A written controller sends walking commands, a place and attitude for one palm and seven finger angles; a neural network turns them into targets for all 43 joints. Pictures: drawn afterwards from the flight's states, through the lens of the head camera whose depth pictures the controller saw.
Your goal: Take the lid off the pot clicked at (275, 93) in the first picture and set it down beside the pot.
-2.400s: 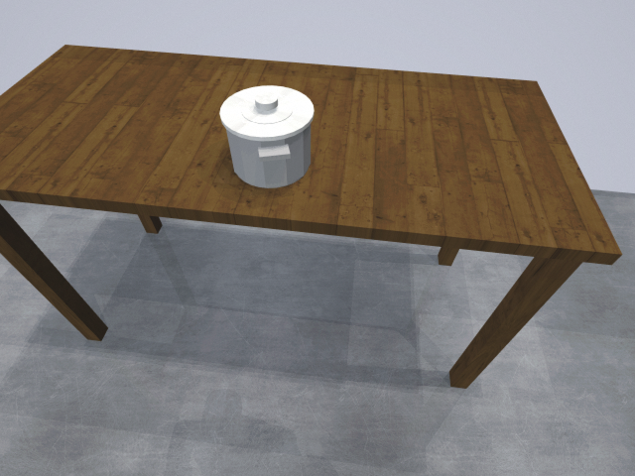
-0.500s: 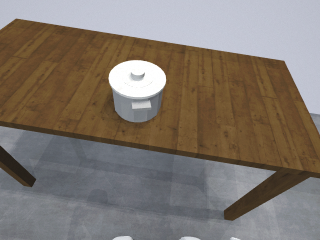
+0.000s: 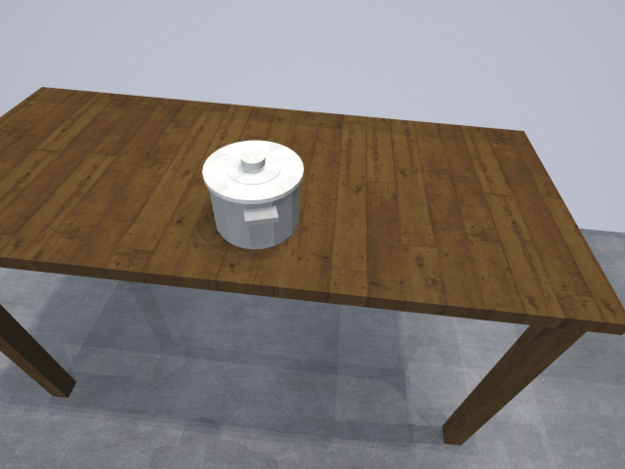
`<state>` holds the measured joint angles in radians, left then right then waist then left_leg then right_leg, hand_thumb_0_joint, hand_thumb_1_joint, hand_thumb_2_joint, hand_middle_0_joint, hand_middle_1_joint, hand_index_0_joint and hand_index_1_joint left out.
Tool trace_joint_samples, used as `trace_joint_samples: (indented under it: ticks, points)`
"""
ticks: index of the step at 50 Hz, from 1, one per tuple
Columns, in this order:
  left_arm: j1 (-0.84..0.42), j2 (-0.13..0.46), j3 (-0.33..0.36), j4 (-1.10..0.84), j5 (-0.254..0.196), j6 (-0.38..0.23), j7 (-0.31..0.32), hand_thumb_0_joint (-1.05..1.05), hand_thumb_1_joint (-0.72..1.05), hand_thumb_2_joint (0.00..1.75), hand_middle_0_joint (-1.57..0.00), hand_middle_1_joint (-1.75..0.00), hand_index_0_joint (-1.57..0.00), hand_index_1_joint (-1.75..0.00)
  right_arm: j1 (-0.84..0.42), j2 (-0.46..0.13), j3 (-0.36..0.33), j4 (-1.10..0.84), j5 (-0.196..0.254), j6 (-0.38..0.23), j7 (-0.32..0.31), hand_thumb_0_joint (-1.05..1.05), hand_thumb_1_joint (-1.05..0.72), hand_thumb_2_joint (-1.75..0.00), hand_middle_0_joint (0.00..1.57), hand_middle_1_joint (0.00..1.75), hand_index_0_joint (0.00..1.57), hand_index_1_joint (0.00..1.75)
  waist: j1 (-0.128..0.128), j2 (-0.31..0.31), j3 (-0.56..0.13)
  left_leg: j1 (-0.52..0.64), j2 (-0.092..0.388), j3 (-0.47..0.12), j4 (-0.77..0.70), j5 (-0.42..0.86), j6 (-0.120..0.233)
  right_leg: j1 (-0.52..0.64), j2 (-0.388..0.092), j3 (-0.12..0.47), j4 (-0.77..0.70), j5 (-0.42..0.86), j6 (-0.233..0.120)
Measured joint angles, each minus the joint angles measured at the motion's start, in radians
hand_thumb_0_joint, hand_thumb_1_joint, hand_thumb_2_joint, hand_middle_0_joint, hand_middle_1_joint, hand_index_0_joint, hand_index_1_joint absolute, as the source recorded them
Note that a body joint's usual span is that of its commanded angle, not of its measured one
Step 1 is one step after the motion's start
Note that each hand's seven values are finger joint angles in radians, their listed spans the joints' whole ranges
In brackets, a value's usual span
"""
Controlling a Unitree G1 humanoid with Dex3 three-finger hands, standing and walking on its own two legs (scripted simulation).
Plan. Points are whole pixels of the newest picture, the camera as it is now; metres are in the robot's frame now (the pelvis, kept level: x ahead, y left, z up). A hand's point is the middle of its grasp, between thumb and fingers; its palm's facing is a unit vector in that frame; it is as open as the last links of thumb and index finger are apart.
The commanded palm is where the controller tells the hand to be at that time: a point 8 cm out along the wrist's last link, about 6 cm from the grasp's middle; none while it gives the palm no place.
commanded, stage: look again from close up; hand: left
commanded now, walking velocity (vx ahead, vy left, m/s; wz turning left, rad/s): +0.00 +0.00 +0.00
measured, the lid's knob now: (253, 159) +0.55 +0.13 +0.11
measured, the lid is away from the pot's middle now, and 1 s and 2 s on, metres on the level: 0.00 0.00 0.00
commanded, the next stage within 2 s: lift the closed hand beside the body in 1.26 s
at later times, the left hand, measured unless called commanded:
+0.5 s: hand out of the picture +0.00 +0.21 -0.19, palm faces -0.01 -0.98 -0.21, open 7.4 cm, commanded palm none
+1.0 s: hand out of the picture +0.02 +0.18 -0.19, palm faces +0.00 -0.99 -0.15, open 7.4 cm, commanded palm none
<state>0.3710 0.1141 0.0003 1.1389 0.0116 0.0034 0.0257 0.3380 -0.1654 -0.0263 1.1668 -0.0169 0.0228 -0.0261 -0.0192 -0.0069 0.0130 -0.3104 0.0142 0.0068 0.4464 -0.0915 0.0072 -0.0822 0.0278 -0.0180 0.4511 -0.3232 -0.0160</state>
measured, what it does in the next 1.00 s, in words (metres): stands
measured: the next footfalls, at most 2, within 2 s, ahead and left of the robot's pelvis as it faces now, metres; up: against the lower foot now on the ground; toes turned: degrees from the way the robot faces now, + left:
none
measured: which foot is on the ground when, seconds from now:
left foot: down 0.00-1.00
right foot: down 0.00-1.00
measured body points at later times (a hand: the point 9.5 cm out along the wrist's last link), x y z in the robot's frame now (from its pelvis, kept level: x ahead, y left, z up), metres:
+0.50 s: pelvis +0.01 +0.03 -0.01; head +0.03 +0.04 +0.44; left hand +0.00 +0.26 -0.17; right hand +0.01 -0.20 -0.16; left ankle +0.10 +0.11 -0.74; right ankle -0.05 -0.11 -0.74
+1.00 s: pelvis +0.04 +0.02 -0.01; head +0.06 +0.04 +0.44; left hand +0.02 +0.23 -0.17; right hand +0.10 -0.21 -0.15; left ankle +0.10 +0.11 -0.74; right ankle -0.05 -0.11 -0.74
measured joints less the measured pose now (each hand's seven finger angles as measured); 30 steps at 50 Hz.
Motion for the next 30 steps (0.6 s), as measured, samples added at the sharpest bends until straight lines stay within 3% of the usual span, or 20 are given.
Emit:
trace_joint_samples:
  ticks: [3,9,15,30]
  points:
    - [-0.016,-0.007,-0.008,-0.02,0.013,-0.021,0.015,0.01,0.91,0.9,-0.21,-0.3,-0.2,-0.3,0.02,0.012,0.009,-0.013,-0.002,0.001,0.008,0.0,-0.92,-0.9,0.2,0.3,0.2,0.3,-0.001,0.011,0.011,-0.038,0.009,-0.009,0.055,-0.046,-0.005,-0.014,0.011,-0.001,0.0,0.006,0.003]
    - [-0.046,0.006,-0.009,-0.074,0.01,-0.018,0.019,0.01,0.9,0.9,-0.21,-0.3,-0.21,-0.3,0.054,0.04,0.019,-0.105,-0.01,-0.017,0.021,0.0,-0.91,-0.9,0.2,0.3,0.2,0.3,-0.038,0.03,0.021,-0.111,0.007,-0.016,0.182,-0.079,0.024,-0.073,0.014,-0.007,0.112,-0.058,0.002]
    - [-0.055,0.039,0.005,-0.127,0.015,-0.017,0.023,0.01,0.91,0.9,-0.2,-0.3,-0.2,-0.3,0.023,0.068,0.029,-0.12,-0.016,0.004,0.017,0.01,-0.92,-0.9,0.2,0.3,0.2,0.3,-0.015,0.03,-0.007,-0.12,-0.02,0.004,0.178,-0.092,0.041,-0.099,-0.017,0.005,0.145,-0.082,-0.001]
    - [0.033,0.065,0.0,-0.111,0.015,-0.011,0.017,0.01,0.91,0.9,-0.2,-0.3,-0.2,-0.3,-0.064,0.004,0.011,-0.154,0.006,-0.027,0.018,0.02,-0.93,-0.9,0.2,0.3,0.2,0.3,0.022,-0.014,0.018,-0.084,-0.031,0.034,0.114,-0.084,0.047,-0.075,-0.036,0.034,0.085,-0.064,0.032]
